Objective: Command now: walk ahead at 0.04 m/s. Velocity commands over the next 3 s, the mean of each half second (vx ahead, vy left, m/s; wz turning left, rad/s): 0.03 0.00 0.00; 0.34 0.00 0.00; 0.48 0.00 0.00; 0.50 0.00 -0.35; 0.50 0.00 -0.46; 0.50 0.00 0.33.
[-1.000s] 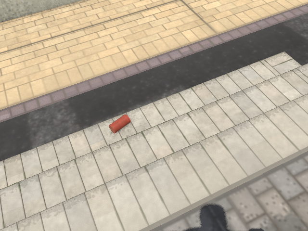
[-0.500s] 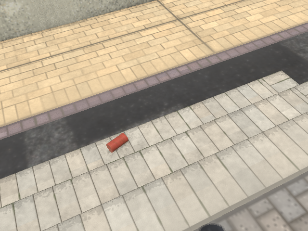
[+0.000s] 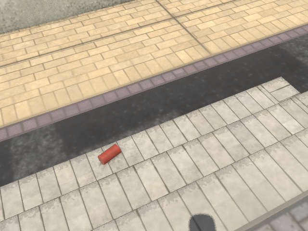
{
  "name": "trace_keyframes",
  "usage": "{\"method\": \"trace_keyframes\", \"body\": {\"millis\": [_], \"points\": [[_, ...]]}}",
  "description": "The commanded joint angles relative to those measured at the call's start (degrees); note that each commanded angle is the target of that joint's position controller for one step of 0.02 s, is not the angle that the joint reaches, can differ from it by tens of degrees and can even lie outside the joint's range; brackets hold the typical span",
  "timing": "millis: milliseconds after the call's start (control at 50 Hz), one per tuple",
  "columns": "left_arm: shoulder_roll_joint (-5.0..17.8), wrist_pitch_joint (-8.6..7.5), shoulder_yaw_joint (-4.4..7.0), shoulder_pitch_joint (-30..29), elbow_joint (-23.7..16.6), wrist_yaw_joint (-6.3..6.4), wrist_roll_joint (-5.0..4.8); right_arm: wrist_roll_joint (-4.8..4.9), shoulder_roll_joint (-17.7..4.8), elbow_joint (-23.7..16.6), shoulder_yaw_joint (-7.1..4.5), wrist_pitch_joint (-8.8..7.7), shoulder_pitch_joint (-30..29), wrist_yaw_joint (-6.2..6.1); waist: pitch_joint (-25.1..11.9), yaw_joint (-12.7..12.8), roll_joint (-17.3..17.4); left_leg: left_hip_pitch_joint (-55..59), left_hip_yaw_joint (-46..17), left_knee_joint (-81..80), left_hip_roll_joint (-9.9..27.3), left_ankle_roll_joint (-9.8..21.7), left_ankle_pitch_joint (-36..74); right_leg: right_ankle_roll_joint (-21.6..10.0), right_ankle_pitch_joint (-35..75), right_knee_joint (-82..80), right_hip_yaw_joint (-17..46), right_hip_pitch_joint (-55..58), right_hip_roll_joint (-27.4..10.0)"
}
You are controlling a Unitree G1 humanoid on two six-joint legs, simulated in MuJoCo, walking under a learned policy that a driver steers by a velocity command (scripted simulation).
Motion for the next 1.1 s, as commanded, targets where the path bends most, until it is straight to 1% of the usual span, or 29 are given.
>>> {"method": "trace_keyframes", "body": {"millis": [20, 60, 80, 100, 140, 160, 180, 200, 260, 460, 500, 520, 560, 580, 600, 640, 660, 680, 700, 720, 740, 780, 880, 960, 1020, 1040, 1060, 1080, 1100], "points": [[-0.4, 0.32, -0.92, 13.6, 3.2, -1.9, -3.08, -0.94, -7.4, -5.5, -1.74, 0.1, -13.3, 2.53, -3.8, 7.3, 1.4, -7.3, -6.1, -1.5, 5.8, 5.0, 15.7, 2.3, 26.1, -17.3, -4.0, 15.0, 0.3], [6.0, -0.65, 0.31, 11.4, 0.2, -2.52, -3.42, -0.47, -4.3, -2.8, -1.27, 1.32, -4.9, 4.27, -2.9, 3.4, 0.9, -5.8, -6.6, -0.2, 4.7, 0.7, -5.4, -3.3, 33.8, -18.6, -1.7, 11.3, -0.8], [11.8, -1.42, 1.31, 3.6, -2.5, -2.63, -2.81, -0.61, -6.5, -2.2, -2.36, 1.05, 1.4, 3.21, 0.2, -3.1, -4.4, 1.8, -3.2, 1.1, 2.5, -0.5, -7.6, -10.6, 31.3, -23.0, 3.2, -0.1, -4.2], [11.8, -1.43, 1.81, -1.4, -3.2, -2.91, -1.93, -0.48, -8.6, -2.4, -3.03, 0.67, -0.1, 1.64, 0.3, -4.1, -4.0, 7.7, -1.1, 3.4, 1.2, -1.4, -2.9, -12.8, 21.7, -25.2, 4.4, -5.8, -4.9], [7.6, -1.45, 1.02, -6.4, -4.4, -2.46, -3.15, -0.29, -7.8, -3.4, -2.81, 0.12, -3.3, 0.17, -1.7, -4.3, -1.3, 12.5, -2.6, 2.9, 2.5, -1.2, 3.2, -10.6, 19.3, -25.6, 3.8, -5.6, -4.0], [3.5, 0.99, 0.01, -0.8, -2.4, 1.04, -1.45, -2.88, -4.6, -0.4, -1.74, 2.86, -1.3, -0.92, -3.0, -2.3, -0.8, 13.5, -5.2, 3.1, 5.0, -0.5, 16.8, -7.7, 32.7, -25.1, 3.0, 0.0, -3.7], [7.2, -0.33, 0.95, -4.2, -4.3, -0.7, -3.6, 0.7, -7.7, -3.4, -2.75, 0.93, -3.0, -0.16, -3.9, -3.0, 0.2, 11.0, -3.1, 2.8, 2.2, -0.4, 13.3, -8.1, 30.0, -21.6, 1.4, 2.7, -2.1], [8.5, -0.72, 1.52, -2.1, -3.2, -1.19, -3.36, 0.96, -8.3, -2.7, -2.78, 0.36, -4.6, 0.19, -4.9, -1.5, 0.7, 10.7, -3.3, 2.8, 2.5, -0.4, 14.6, -8.1, 33.0, -20.9, 1.0, 4.5, -1.9], [8.4, -0.82, 1.86, 1.8, -1.5, -1.65, -2.49, -0.07, -7.8, -1.6, -2.74, 0.72, -3.1, 0.24, -3.5, -1.1, -0.6, 9.7, -2.7, 2.7, 2.1, -0.6, 14.2, -9.0, 37.1, -21.1, 0.3, 6.0, -1.8], [9.7, -0.38, 2.78, -0.7, -2.2, -1.74, -2.64, -0.04, -9.9, 1.1, -2.88, 1.24, -3.2, -0.56, -2.6, -1.2, -1.1, 10.3, -2.2, 1.4, 2.0, -1.7, 9.5, -9.1, 33.2, -22.8, 0.5, 7.8, -1.8], [15.1, 0.18, 5.0, 3.1, -0.9, -0.79, -0.98, -1.58, -13.1, 1.2, -4.29, 1.81, -3.5, -1.42, 2.2, 0.5, -4.5, 5.4, 0.3, 3.4, -1.1, -0.7, -10.1, -14.8, 11.6, -29.1, 4.7, 7.3, -4.3], [15.8, 0.03, 5.54, 5.0, -0.1, -0.01, -0.07, -2.58, -13.2, 0.5, -4.5, 1.71, -6.1, -1.97, 5.8, 2.5, -7.1, -1.3, 1.0, 5.9, -1.9, -0.3, -14.7, -19.5, 2.5, -33.9, 11.2, 9.7, -9.0], [11.0, -0.52, 3.87, 6.7, 0.6, 2.09, -0.46, -3.3, -8.1, -1.3, -3.01, 0.7, -10.0, -2.63, 9.9, 3.9, -9.7, -10.5, -1.0, 7.9, 0.6, 2.0, -13.8, -24.5, -2.1, -40.0, 21.4, 17.0, -18.4], [9.0, 2.22, 2.94, 5.1, 1.5, 2.65, -1.18, -3.5, -5.2, -1.2, -1.99, 2.92, -10.4, -1.2, 12.4, 2.7, -12.3, -11.2, 1.7, 8.3, -0.1, 2.0, -16.4, -18.5, 29.0, -34.5, 15.8, 17.4, -13.0], [9.7, 3.19, 3.08, 3.3, 0.8, 2.54, -1.26, -3.02, -4.3, -0.2, -1.71, 3.61, -5.4, -0.6, 7.9, 0.5, -12.5, -6.7, 2.5, 4.6, -0.8, 2.6, -14.1, -16.2, 45.2, -29.9, 11.0, 20.5, -11.4], [10.2, 3.59, 3.29, 0.1, 0.0, 2.28, -2.67, -2.83, -5.9, 4.0, -2.14, 3.6, 4.5, -0.72, -0.8, -3.8, -8.6, 14.5, 2.9, -3.3, -2.9, 3.6, -0.1, -11.3, 52.3, -22.0, 3.2, 14.3, -6.3], [8.6, 3.68, 2.73, -2.3, -1.4, 2.28, -2.48, -2.84, -11.3, 6.0, -3.58, 3.57, 12.6, -1.17, -4.3, -7.7, -0.5, 23.1, -6.9, -5.7, 4.4, 5.8, -2.4, -9.2, 43.8, -11.2, -2.5, 7.4, -1.8], [7.0, 3.65, 2.49, -2.1, -3.6, 2.28, -1.65, -2.59, -19.9, 8.3, -5.55, 3.9, 19.4, -1.37, -3.6, -9.3, 16.4, 33.0, -26.7, -11.8, 16.5, 11.8, 0.1, -7.8, 15.3, 4.5, -6.1, -10.2, 5.5], [7.9, 4.16, 2.77, -3.6, -3.0, 2.98, -0.77, -2.0, -19.2, 9.0, -5.25, 3.85, 20.8, -1.61, -0.7, -9.9, 12.6, 32.1, -32.3, -13.2, 22.0, 15.4, 7.0, -9.7, -0.5, 15.2, 1.5, -18.0, 4.7], [7.2, 4.16, 2.59, -2.3, -2.0, 2.98, -1.34, -1.94, -16.5, 8.1, -4.52, 3.58, 17.9, -1.88, 2.9, -7.6, 7.0, 28.6, -27.1, -12.4, 20.7, 15.2, 4.8, -11.0, 1.8, 17.9, 5.2, -19.8, 2.5], [7.2, 3.78, 2.49, -1.2, -1.3, 2.5, -1.83, -2.28, -12.9, 7.1, -3.54, 3.57, 13.4, -2.01, 4.6, -5.0, 5.2, 24.8, -23.3, -14.2, 17.9, 12.9, -2.4, -11.7, 6.5, 15.0, 4.9, -19.2, 0.3], [7.0, 3.34, 2.39, -0.5, -0.5, 1.74, -0.7, -2.36, -9.0, 6.8, -2.23, 3.14, 9.5, -2.36, 6.4, -2.6, 7.0, 19.6, -17.7, -18.1, 13.4, 10.0, -3.8, -10.8, 14.2, 10.0, 2.2, -15.5, -1.1], [3.2, 3.56, 0.75, -5.1, -1.7, 0.71, -0.97, -2.1, -10.4, 9.2, -2.21, 2.11, 11.8, -2.12, 6.5, -2.7, 7.3, 13.7, -10.3, -20.5, 11.6, 10.6, -0.6, -8.1, 19.9, -5.1, -2.3, -8.7, -1.0], [4.3, 3.65, 0.91, -6.3, -2.1, 1.09, -1.26, -2.02, -11.5, 10.4, -2.53, 2.38, 13.2, -1.73, 7.3, -2.7, 7.2, 10.0, -10.0, -19.9, 13.1, 10.2, -3.7, -8.9, 22.7, -12.3, -4.1, -1.3, 0.1], [5.2, 3.05, 1.81, 2.9, 1.3, 1.84, -0.59, -1.72, -11.8, 10.5, -2.67, 2.78, 11.5, -1.98, 6.3, 2.3, 2.9, 5.2, -8.3, -11.0, 11.8, 8.3, -2.6, -10.3, 22.7, -18.4, -5.3, 11.9, 2.5], [7.3, 2.44, 2.87, 11.5, 4.4, 2.44, -0.2, -2.18, -9.8, 10.3, -2.0, 2.61, 11.4, -1.96, 2.8, 5.8, -1.8, 2.3, -5.0, 1.4, 8.3, 7.0, 1.3, -11.5, 18.4, -22.0, -2.1, 20.8, 1.4], [13.6, 1.98, 4.32, 19.5, 5.4, 3.09, 0.52, -1.95, -4.3, 8.0, -0.5, 2.46, 11.6, -1.67, -2.8, 8.2, -15.5, -6.5, 1.9, 23.8, 1.4, 3.6, -8.8, -15.5, -0.1, -33.0, 19.3, 28.8, -13.8], [15.6, 2.38, 4.53, 19.8, 6.2, 2.87, -1.11, -2.27, -6.7, 7.1, -1.4, 2.69, 12.0, -1.8, -2.0, 6.4, -17.0, -17.1, -2.6, 35.1, -4.0, 4.0, -22.2, -19.8, -14.8, -43.6, 40.5, 26.6, -19.8], [12.2, 2.71, 3.67, 13.3, 4.9, 2.77, -1.69, -2.77, -8.9, 7.2, -2.08, 2.94, 11.4, -1.73, 3.9, 3.0, -10.4, -20.0, -6.4, 40.0, 0.4, 5.1, -18.8, -20.4, -16.2, -42.9, 36.1, 21.3, -19.6]]}}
